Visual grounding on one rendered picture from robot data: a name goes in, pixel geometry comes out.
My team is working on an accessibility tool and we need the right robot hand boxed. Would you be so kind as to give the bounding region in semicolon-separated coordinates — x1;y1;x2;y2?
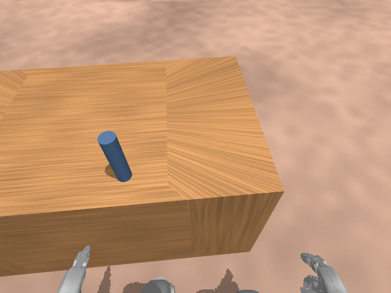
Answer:
300;253;348;293

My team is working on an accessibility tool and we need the can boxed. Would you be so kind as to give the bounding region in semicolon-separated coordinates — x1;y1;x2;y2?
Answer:
97;131;132;182

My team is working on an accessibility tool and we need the left robot hand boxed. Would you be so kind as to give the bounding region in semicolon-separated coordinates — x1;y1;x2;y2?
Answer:
57;245;91;293

